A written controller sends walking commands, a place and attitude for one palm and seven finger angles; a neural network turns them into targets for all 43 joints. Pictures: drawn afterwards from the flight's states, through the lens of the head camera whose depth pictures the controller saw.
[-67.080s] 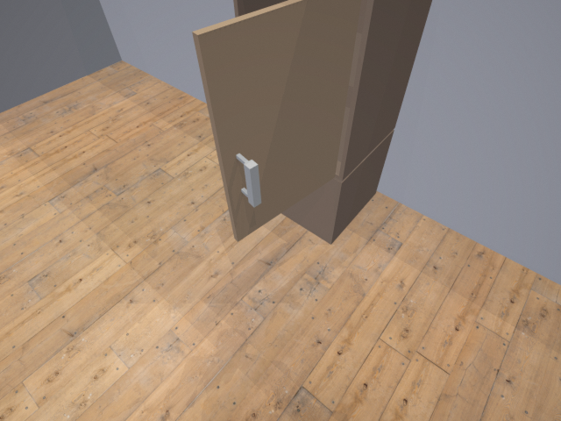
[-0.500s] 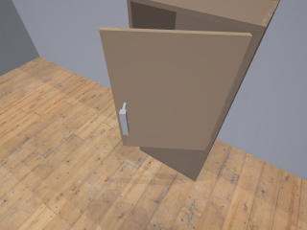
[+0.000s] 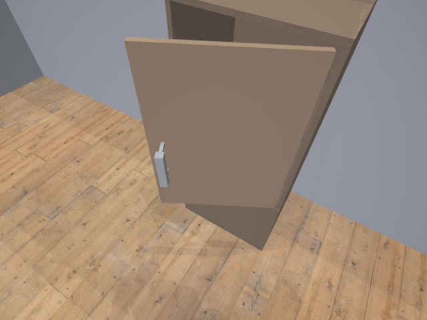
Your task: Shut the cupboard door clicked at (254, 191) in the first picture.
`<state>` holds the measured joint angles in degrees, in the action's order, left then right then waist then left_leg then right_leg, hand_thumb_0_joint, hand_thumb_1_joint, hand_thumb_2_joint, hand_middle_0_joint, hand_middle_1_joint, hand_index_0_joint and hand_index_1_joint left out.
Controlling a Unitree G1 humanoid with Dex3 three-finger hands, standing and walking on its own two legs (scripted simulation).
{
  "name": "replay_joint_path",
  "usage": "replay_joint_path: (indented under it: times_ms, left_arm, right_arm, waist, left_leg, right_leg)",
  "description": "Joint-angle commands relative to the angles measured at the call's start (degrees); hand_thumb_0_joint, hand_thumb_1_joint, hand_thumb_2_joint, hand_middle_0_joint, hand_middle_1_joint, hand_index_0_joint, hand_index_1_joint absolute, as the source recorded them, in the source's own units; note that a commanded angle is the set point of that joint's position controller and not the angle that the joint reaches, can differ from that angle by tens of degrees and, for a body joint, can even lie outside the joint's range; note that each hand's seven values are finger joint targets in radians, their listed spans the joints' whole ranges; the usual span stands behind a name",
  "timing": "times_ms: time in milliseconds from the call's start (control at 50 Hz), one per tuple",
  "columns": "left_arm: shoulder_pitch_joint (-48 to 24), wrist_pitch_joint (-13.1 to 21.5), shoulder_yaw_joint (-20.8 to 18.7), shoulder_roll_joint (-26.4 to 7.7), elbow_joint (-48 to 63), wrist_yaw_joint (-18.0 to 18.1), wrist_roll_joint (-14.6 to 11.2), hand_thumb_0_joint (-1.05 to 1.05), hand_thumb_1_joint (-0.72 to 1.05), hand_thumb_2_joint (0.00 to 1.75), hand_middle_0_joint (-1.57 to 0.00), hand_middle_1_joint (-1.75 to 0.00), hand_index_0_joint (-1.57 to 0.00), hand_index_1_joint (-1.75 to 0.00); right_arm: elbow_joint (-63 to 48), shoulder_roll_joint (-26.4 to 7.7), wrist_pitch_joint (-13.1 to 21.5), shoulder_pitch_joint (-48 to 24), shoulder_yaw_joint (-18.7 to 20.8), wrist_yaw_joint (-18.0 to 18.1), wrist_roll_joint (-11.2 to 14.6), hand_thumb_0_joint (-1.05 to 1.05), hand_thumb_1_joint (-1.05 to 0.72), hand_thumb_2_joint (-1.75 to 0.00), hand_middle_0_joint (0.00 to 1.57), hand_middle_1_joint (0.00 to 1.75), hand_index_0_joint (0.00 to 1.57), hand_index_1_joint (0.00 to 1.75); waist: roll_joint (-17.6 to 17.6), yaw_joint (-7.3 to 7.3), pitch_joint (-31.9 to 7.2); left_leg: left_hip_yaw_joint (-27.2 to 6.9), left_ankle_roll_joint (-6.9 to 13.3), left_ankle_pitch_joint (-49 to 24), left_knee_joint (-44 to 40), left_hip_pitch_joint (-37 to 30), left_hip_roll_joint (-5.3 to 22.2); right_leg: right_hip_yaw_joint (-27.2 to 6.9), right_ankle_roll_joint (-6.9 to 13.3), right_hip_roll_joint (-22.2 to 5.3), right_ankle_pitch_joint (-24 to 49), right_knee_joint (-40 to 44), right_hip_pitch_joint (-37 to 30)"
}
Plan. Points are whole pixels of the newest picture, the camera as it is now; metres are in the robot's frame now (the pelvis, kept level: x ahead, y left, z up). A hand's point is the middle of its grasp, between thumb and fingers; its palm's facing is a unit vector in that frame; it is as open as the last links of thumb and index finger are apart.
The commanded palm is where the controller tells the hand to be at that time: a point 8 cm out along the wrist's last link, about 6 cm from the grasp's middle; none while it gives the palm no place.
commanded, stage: look again from close up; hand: left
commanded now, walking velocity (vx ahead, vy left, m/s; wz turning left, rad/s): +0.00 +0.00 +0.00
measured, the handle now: (163, 164) +0.53 +0.18 -0.10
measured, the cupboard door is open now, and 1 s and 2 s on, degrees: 29 29 29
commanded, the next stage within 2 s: shuffle to correct the standing spot in 0.16 s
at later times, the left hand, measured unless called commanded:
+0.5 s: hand out of the picture +0.00 +0.15 -0.18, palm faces +0.04 -0.99 -0.17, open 7.3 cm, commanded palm none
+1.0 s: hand out of the picture +0.14 +0.17 -0.18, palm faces +0.05 -0.97 -0.24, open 7.3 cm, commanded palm none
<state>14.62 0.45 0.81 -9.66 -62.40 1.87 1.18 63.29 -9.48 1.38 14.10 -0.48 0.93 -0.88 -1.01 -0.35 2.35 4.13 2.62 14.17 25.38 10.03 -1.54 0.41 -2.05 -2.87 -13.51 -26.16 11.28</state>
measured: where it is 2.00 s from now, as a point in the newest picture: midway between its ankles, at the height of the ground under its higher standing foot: outside the picture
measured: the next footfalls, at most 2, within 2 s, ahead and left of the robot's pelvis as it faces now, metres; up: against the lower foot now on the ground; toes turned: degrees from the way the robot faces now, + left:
right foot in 0.86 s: +0.15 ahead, -0.12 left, +0.00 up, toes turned +0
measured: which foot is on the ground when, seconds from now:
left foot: down 0.00-1.00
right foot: down 0.00-0.70, up 0.72-0.84, down 0.86-1.00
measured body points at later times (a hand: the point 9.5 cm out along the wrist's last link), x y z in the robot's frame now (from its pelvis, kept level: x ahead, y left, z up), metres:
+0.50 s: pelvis +0.02 -0.02 -0.01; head +0.03 -0.01 +0.44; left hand +0.00 +0.20 -0.17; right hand +0.01 -0.24 -0.16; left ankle +0.00 +0.09 -0.74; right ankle +0.01 -0.14 -0.74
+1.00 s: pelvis +0.09 -0.02 -0.01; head +0.12 -0.02 +0.43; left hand +0.14 +0.22 -0.16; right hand +0.06 -0.22 -0.18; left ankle +0.00 +0.08 -0.74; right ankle +0.11 -0.12 -0.74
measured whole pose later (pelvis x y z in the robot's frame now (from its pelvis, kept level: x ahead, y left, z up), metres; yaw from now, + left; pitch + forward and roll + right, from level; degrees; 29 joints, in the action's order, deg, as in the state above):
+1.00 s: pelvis +0.09 -0.02 -0.01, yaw +2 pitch +0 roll +0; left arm 10.7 0.7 -2.2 -10.0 -58.9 2.4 1.0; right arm 63.9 -5.7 0.0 18.1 1.3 2.7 -0.2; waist 0.2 1.4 4.1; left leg 3.4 0.3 24.6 33.5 7.7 0.1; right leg 6.2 1.5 -2.4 -17.1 -35.6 18.7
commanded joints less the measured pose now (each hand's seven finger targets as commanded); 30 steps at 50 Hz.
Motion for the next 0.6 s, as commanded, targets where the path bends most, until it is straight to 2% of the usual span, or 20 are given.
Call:
replay_joint_path:
  times_ms: [0, 120, 200, 240, 280, 300, 340, 420, 480, 540, 580]
  left_arm:
    - [3.39, 0.7, -1.0, -6.17, 1.25, 0.23, -0.24, 0.0, 0.9, 0.9, -0.2, -0.3, -0.2, -0.3]
    - [3.58, 0.78, -1.01, -5.83, 1.07, 0.21, -0.31, 0.0, 0.9, 0.9, -0.2, -0.3, -0.2, -0.3]
    - [3.98, 1.01, -1.04, -5.74, 0.91, 0.18, -0.29, 0.0, 0.9, 0.9, -0.2, -0.3, -0.2, -0.3]
    - [3.91, 1.02, -1.01, -5.63, 0.8, 0.19, -0.37, 0.0, 0.9, 0.9, -0.2, -0.3, -0.2, -0.3]
    - [4.87, 0.81, -1.08, -4.94, 0.37, 0.01, -0.19, 0.0, 0.9, 0.9, -0.2, -0.3, -0.2, -0.3]
    - [5.1, 0.59, -1.25, -5.03, 0.44, -0.08, 0.04, 0.0, 0.9, 0.9, -0.2, -0.3, -0.2, -0.3]
    - [5.62, 0.32, -1.66, -5.09, 0.74, -0.46, 0.23, 0.0, 0.9, 0.9, -0.2, -0.3, -0.2, -0.3]
    - [7.16, 0.36, -2.32, -4.83, 1.35, -0.93, 0.39, 0.0, 0.9, 0.9, -0.2, -0.3, -0.2, -0.3]
    - [9.08, 1.09, -2.73, -4.77, 1.03, -1.04, 0.14, 0.0, 0.9, 0.9, -0.2, -0.3, -0.2, -0.3]
    - [11.58, 1.68, -3.46, -5.85, 0.17, -0.86, 0.04, 0.0, 0.9, 0.9, -0.2, -0.3, -0.2, -0.3]
    - [13.19, 1.83, -3.91, -6.27, -0.5, -0.66, -0.04, 0.0, 0.9, 0.9, -0.2, -0.3, -0.2, -0.3]
  right_arm:
    - [-1.77, -6.07, 0.69, 2.08, 1.22, 0.48, 0.38, 0.0, -0.9, -0.9, 0.2, 0.3, 0.2, 0.3]
    - [-1.02, -5.74, 0.59, 2.29, 1.12, 0.49, 0.38, 0.0, -0.9, -0.9, 0.2, 0.3, 0.2, 0.3]
    - [-0.77, -5.32, 0.57, 2.58, 1.23, 0.51, 0.43, 0.0, -0.9, -0.9, 0.2, 0.3, 0.2, 0.3]
    - [-0.59, -5.37, 0.53, 2.66, 1.18, 0.51, 0.37, 0.0, -0.9, -0.9, 0.2, 0.3, 0.2, 0.3]
    - [0.17, -4.95, 0.27, 3.89, 1.01, 0.37, 0.13, 0.0, -0.9, -0.9, 0.2, 0.3, 0.2, 0.3]
    - [0.16, -4.81, -0.04, 4.09, 1.22, 0.26, 0.04, 0.0, -0.9, -0.9, 0.2, 0.3, 0.2, 0.3]
    - [-0.23, -5.14, -0.33, 4.23, 1.44, 0.05, -0.23, 0.0, -0.9, -0.9, 0.2, 0.3, 0.2, 0.3]
    - [-1.06, -4.86, -0.39, 4.92, 1.82, -0.07, -0.36, 0.0, -0.9, -0.9, 0.2, 0.3, 0.2, 0.3]
    - [-1.52, -3.59, 0.47, 5.87, 1.59, 0.01, -0.28, 0.0, -0.9, -0.9, 0.2, 0.3, 0.2, 0.3]
    - [-2.09, -2.21, 1.33, 6.01, 1.3, 0.13, -0.18, 0.0, -0.9, -0.9, 0.2, 0.3, 0.2, 0.3]
    - [-2.12, -1.81, 1.74, 6.38, 1.32, 0.24, -0.09, 0.0, -0.9, -0.9, 0.2, 0.3, 0.2, 0.3]
  waist:
    - [0.46, -0.1, 0.71]
    - [1.06, -0.07, 0.68]
    - [-0.45, -0.03, 0.24]
    - [-0.03, 0.05, 0.08]
    - [0.49, 0.05, -0.49]
    - [-0.22, -0.03, 1.13]
    - [0.83, -0.08, 3.82]
    - [0.56, -0.49, 7.67]
    - [-1.41, -0.56, 5.49]
    - [-5.4, -0.96, 2.94]
    - [-5.62, -0.81, 1.02]
  left_leg:
    - [-6.65, -0.57, -6.34, -6.37, 1.76, 7.02]
    - [-6.47, -0.86, -5.0, -6.58, 1.96, 6.97]
    - [-6.1, -0.89, -5.92, -6.04, 1.14, 7.02]
    - [-6.01, -1.08, -5.77, -6.08, 1.09, 6.93]
    - [-5.75, -0.95, 1.54, -5.85, 1.31, 6.71]
    - [-5.93, -0.64, 6.82, -5.99, 2.44, 6.55]
    - [-6.51, -0.32, 14.49, -6.48, 5.17, 6.4]
    - [-7.35, 0.55, 18.39, -5.48, 8.95, 6.32]
    - [-4.99, 0.4, 10.98, -0.79, 8.09, 5.04]
    - [-0.95, -0.27, 3.66, 6.48, 10.47, 2.91]
    - [0.57, -0.56, 2.27, 8.53, 9.32, 2.48]
  right_leg:
    - [-3.3, 3.03, -3.53, 6.51, 3.84, -0.15]
    - [-3.59, 3.17, -3.5, 5.21, 4.61, -0.07]
    - [-3.54, 3.27, -3.61, 6.54, 4.94, -0.22]
    - [-3.85, 3.29, -3.61, 6.4, 4.98, -0.08]
    - [-3.41, 3.65, -3.11, -1.65, 4.56, -0.14]
    - [-3.48, 3.97, -2.78, -6.85, 4.65, 1.04]
    - [-4.06, 4.56, -2.41, -14.11, 4.6, 3.56]
    - [-4.66, 5.43, -1.99, -17.88, 3.95, 5.42]
    - [-6.38, 6.75, -3.48, -13.34, 3.66, 3.3]
    - [-8.56, 8.43, -6.16, -2.45, 2.95, -2.71]
    - [-8.84, 9.48, -7.58, 4.25, 1.55, -4.17]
